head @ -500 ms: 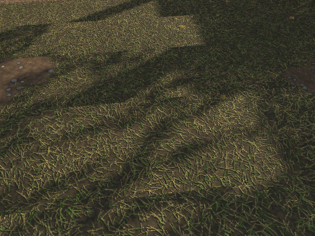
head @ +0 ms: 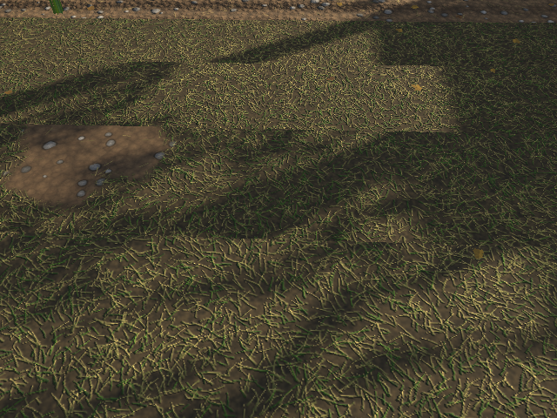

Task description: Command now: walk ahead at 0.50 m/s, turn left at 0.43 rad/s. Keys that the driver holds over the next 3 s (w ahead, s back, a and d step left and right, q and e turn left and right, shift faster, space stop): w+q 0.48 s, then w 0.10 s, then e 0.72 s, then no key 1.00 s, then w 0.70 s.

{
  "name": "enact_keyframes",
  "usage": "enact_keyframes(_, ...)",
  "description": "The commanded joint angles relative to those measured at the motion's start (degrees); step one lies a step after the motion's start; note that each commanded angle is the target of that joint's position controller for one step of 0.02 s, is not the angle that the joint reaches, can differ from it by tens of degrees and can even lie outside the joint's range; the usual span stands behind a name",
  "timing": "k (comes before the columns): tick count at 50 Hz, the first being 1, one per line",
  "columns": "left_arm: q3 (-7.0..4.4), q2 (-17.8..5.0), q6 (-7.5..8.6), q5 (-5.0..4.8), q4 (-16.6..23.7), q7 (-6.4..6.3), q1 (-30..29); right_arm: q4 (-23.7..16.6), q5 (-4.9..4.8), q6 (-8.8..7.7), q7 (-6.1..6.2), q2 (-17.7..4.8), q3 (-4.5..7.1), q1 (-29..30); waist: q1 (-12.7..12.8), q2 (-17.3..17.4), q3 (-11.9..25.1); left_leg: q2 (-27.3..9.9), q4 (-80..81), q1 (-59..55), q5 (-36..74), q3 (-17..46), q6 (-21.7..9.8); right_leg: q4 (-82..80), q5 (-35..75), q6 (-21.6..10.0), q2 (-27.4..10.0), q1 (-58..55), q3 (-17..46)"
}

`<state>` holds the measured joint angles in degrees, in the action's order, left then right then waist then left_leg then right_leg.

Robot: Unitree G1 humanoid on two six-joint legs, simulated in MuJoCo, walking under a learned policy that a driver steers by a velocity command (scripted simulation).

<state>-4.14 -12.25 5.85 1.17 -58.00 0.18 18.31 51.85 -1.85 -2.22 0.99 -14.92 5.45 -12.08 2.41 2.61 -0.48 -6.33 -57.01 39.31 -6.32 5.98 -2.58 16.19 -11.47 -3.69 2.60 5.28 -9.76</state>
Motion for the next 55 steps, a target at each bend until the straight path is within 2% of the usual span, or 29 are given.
enact_keyframes(1, -1.35, -7.8, 0.78, 0.05, 3.4, -1.02, -3.1, -2.9, 0.45, -0.26, -0.78, -1.3, 0.17, 0.0, -1.9, -5.4, -2.9, -1.0, 6.9, 1.9, 9.2, 0.6, 0.1, -9.0, 14.6, -5.0, -16.1, 1.7, 5.8)
enact_keyframes(5, -1.53, -9.1, 0.09, -0.53, 2.6, -1.85, -0.1, -7.3, 0.87, -0.83, -2.52, -0.2, -0.8, 9.3, 1.2, -4.2, -5.4, 0.2, 18.1, 0.2, 13.5, -5.3, -0.8, -8.3, 19.6, -3.7, -16.2, -1.1, 0.3)
enact_keyframes(9, -2.39, -11.0, -1.63, -1.43, 2.0, -1.79, 1.5, -10.8, 0.43, -0.31, -4.04, -0.9, -0.64, 11.1, 0.6, -5.1, -4.8, 2.5, 18.5, -0.9, 2.8, -9.6, -2.3, -0.7, 33.1, -4.2, -18.9, -8.6, -2.1)
enact_keyframes(11, -2.81, -12.4, -2.45, -1.75, 2.5, -2.27, 0.0, -11.6, 0.54, -0.16, -4.58, -2.7, 0.29, 7.6, -2.4, -7.4, -1.9, 6.1, 17.9, -7.6, -4.3, -13.2, -4.5, 7.4, 50.8, -3.3, -19.4, -10.2, -3.3)
enact_keyframes(13, -2.66, -13.2, -2.87, -1.78, 3.3, -2.81, -3.0, -8.5, 0.08, -0.4, -4.06, -9.3, 3.52, -8.2, -11.3, -6.9, 5.8, 9.6, 25.1, -29.2, -0.4, -11.6, -8.5, 28.8, 50.8, -0.5, -16.2, -3.6, -4.4)
enact_keyframes(14, -1.6, -9.5, -2.46, 0.07, 4.3, -2.6, 0.4, -7.8, 0.08, -0.05, -2.9, -15.0, 5.02, -12.6, -9.7, 5.1, 10.9, -1.7, 25.4, -45.7, 2.9, 6.2, -13.1, 48.8, 14.9, 1.9, -11.5, 12.7, -4.2)
enact_keyframes(15, 0.32, -3.8, -0.2, 0.03, 7.4, -1.06, 3.5, -10.1, -0.07, -1.08, -3.35, -16.2, 4.53, -9.9, -4.9, 14.3, 18.0, -12.1, 36.2, -59.6, -8.1, 39.5, -25.3, 65.9, -23.2, 3.9, 1.1, 33.2, 7.1)
enact_keyframes(16, -1.41, -10.4, 2.06, -2.81, 8.9, 0.0, -4.1, -10.1, 0.49, -1.51, -3.71, -10.4, 2.82, -11.6, -8.5, 6.8, 17.0, -11.0, 40.3, -59.0, -6.3, 36.8, -22.2, 67.4, -20.1, 2.0, -1.9, 39.1, 15.7)
enact_keyframes(17, -1.75, -11.6, 2.82, -4.04, 10.6, 0.2, -7.6, -10.3, 0.77, -1.84, -3.67, -8.6, 2.31, -8.6, -7.6, 4.3, 10.1, -9.6, 39.9, -52.5, -0.3, 27.6, -19.8, 64.7, -15.2, 1.1, -4.2, 40.5, 15.2)
enact_keyframes(18, -1.97, -11.1, 2.67, -3.22, 9.9, -0.37, -7.5, -11.0, 0.54, -2.04, -3.68, -7.4, 1.81, -4.5, -4.9, -2.7, 5.8, -7.3, 39.9, -43.5, 7.0, 20.8, -17.9, 60.1, -11.7, 1.4, -6.8, 37.3, 15.1)
enact_keyframes(19, -2.54, -11.2, 1.88, -2.08, 9.6, -0.72, -6.6, -11.3, 0.5, -2.21, -3.51, -5.7, 1.25, -2.3, -3.0, -3.6, 5.1, -5.8, 39.7, -37.7, 10.6, 16.6, -16.7, 55.3, -9.5, 2.3, -8.6, 33.3, 15.3)
enact_keyframes(21, -2.73, -10.2, 0.06, -1.57, 10.4, -0.97, -5.5, -12.0, 0.8, -2.51, -2.98, -5.3, 0.8, -1.1, -0.9, -3.4, 4.2, -3.7, 41.7, -31.4, 9.6, 14.5, -15.9, 49.1, -7.2, 3.7, -9.7, 28.9, 15.5)
enact_keyframes(24, -1.56, -6.9, -1.2, 0.03, 12.7, -1.15, -9.1, -12.2, 1.37, -1.64, -1.1, -8.5, 1.71, -2.9, -1.1, -2.7, 3.6, -2.1, 40.9, -26.1, 18.0, 10.7, -15.9, 40.2, -2.1, 6.4, -8.6, 28.3, 13.5)
enact_keyframes(25, -1.45, -6.7, -0.94, 0.14, 11.9, -0.23, -7.1, -12.6, 2.23, -1.55, -0.86, -9.4, 2.06, -4.1, -1.5, -2.6, 5.8, -2.5, 39.1, -27.8, 18.1, 10.7, -16.0, 41.8, 5.3, 6.0, -8.7, 29.2, 13.8)
enact_keyframes(27, -2.57, -10.1, -0.38, -1.82, 14.1, 0.5, -12.9, -10.2, 0.93, -2.36, -0.11, -8.4, 1.56, -10.1, -3.8, 0.5, 2.8, -2.9, 39.4, -33.9, 7.1, 13.3, -14.0, 35.7, 12.6, 4.9, -9.8, 39.2, 17.7)
enact_keyframes(29, -1.99, -9.0, 0.05, -1.05, 15.5, 1.09, -16.7, -8.9, 0.25, -2.59, 1.05, -7.2, 0.88, -11.0, -4.5, 2.5, -0.4, -0.5, 38.8, -30.3, -2.3, 10.4, -12.3, 25.2, 23.0, 4.4, -9.2, 38.3, 17.0)
enact_keyframes(35, -0.46, -6.2, 0.7, 0.48, 17.4, 4.12, -18.1, -8.7, 1.84, -2.16, 2.18, -6.3, -0.35, -11.9, -5.9, 0.4, -0.9, -0.1, 24.5, -23.0, 0.3, 6.0, -9.0, 19.2, 38.2, 0.6, -5.6, 31.0, 13.5)
enact_keyframes(41, 0.58, -6.2, 0.16, -1.74, 16.9, 5.81, -17.2, -7.3, 0.98, -0.25, 4.05, -5.3, -1.05, -14.7, -9.0, 1.0, -2.5, -1.5, 7.9, -31.6, 5.3, 4.3, -5.8, 3.6, 38.3, 3.2, -6.6, 30.5, 15.2)
enact_keyframes(42, 0.2, -7.0, 0.02, -1.79, 15.3, 5.56, -13.6, -6.6, 1.13, -0.23, 3.88, -5.1, -1.07, -14.9, -7.6, 1.0, -1.3, -1.5, 2.4, -31.2, 6.5, 3.3, -5.1, 1.8, 38.7, 2.7, -6.6, 26.1, 14.5)
enact_keyframes(44, -1.57, -9.9, 0.17, -0.84, 8.8, 4.86, 6.7, -6.4, 1.48, -1.19, 1.95, -4.3, -1.69, -12.1, 2.7, -2.7, 6.5, 4.1, -21.8, -22.0, 5.2, -4.5, -1.6, -1.9, 52.2, -0.6, -5.3, 0.1, 10.4)
enact_keyframes(45, -1.86, -14.1, -0.02, 0.19, 7.7, 4.42, 10.5, -7.3, 2.17, -2.22, 0.36, 0.1, -2.5, -19.2, -0.1, -16.6, 15.8, 11.1, -50.2, 4.3, -44.0, -7.9, 5.0, 18.7, 85.9, -8.6, -17.1, -29.7, 22.8)
enact_keyframes(46, -2.27, -17.0, -0.81, -0.48, 7.5, 4.18, 11.8, -9.7, 0.52, -3.12, -0.35, -3.8, -3.45, -21.8, 0.7, -16.9, 25.7, 9.2, -62.6, 15.4, -45.7, -1.5, 8.6, 25.3, 94.8, -17.2, -24.4, -40.9, 35.3)
enact_keyframes(47, -2.04, -15.6, -2.29, -1.57, 10.5, 3.19, 8.3, -13.0, 0.47, -3.36, -0.43, -6.2, -3.57, -15.5, 2.9, -12.1, 30.2, 6.7, -62.8, 19.7, -43.2, 0.6, 9.2, 22.8, 85.4, -19.1, -25.3, -41.3, 36.8)
enact_keyframes(48, -1.8, -14.9, -3.52, -1.35, 12.8, 2.08, 3.9, -15.0, 0.62, -2.87, 0.12, -6.4, -3.77, -10.2, 2.8, -4.6, 28.9, 4.5, -61.4, 20.6, -38.5, 0.7, 8.4, 19.4, 69.2, -19.2, -24.6, -35.1, 37.5)
enact_keyframes(49, -1.33, -14.5, -4.52, -1.5, 14.7, 0.78, -2.3, -16.0, -0.11, -1.7, 1.22, -5.7, -4.05, -8.5, -1.2, 0.3, 25.9, 2.4, -51.5, 18.8, -28.8, 2.1, 7.9, 13.0, 41.1, -19.5, -25.2, -23.3, 43.2)
enact_keyframes(51, -0.1, -12.3, -5.31, 0.38, 17.3, -0.37, -6.8, -15.7, 1.11, 1.74, 3.66, -7.0, -3.03, -5.0, -3.1, -0.2, 13.9, 2.5, -46.7, 9.3, -23.0, 1.9, 6.9, 6.0, 28.4, -17.5, -24.0, 3.3, 45.3)
enact_keyframes(52, 0.0, -13.0, -4.61, -0.05, 18.0, 0.06, -7.8, -15.2, 1.51, 2.51, 4.28, -9.2, -1.75, -6.7, -5.2, -2.3, 8.6, 2.8, -37.0, 4.5, -17.7, 1.7, 6.0, 4.3, 26.1, -14.6, -18.3, 13.0, 38.6)
enact_keyframes(53, -0.25, -13.3, -4.26, -0.46, 18.5, -0.4, -8.1, -16.0, 2.77, 2.14, 4.77, -8.2, -1.46, -5.2, -5.2, -4.7, 5.3, 4.1, -29.1, 3.5, -13.6, 1.3, 6.7, 4.5, 28.1, -13.5, -14.0, 17.2, 34.5)
enact_keyframes(55, -0.49, -12.6, -4.98, -1.3, 17.6, -2.06, -4.3, -17.2, 3.86, 1.36, 4.89, -3.7, -2.04, -2.8, -4.2, -7.1, 7.3, 6.4, -12.1, 1.7, -6.1, -0.4, 8.3, 5.7, 31.6, -10.7, -8.2, 14.0, 29.0)
